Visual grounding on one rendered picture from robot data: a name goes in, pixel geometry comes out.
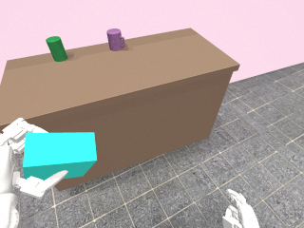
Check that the right robot hand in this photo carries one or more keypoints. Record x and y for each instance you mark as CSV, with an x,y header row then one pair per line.
x,y
241,217

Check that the table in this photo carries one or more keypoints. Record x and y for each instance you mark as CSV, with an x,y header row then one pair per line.
x,y
159,93

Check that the left robot hand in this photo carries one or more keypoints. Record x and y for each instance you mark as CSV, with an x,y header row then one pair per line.
x,y
12,142

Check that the left robot forearm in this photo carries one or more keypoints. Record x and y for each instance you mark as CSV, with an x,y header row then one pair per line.
x,y
9,216

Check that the sponge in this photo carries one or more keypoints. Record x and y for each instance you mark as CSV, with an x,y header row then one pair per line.
x,y
46,154

